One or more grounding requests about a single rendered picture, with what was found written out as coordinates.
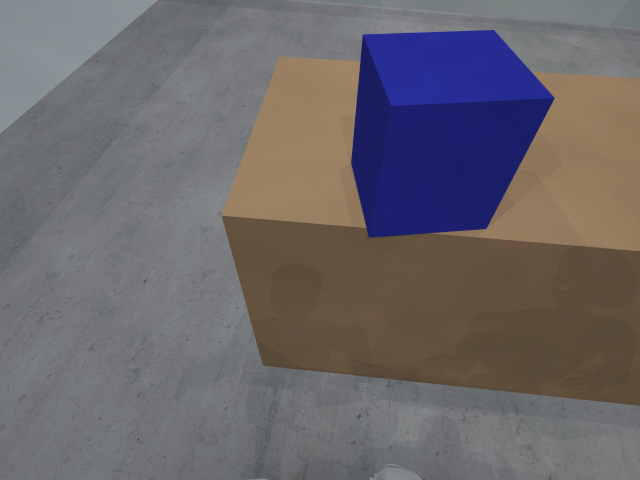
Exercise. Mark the carton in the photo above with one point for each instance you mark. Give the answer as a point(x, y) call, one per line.
point(443, 121)

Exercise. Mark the pedestal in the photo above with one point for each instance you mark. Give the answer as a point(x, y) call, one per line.
point(545, 301)

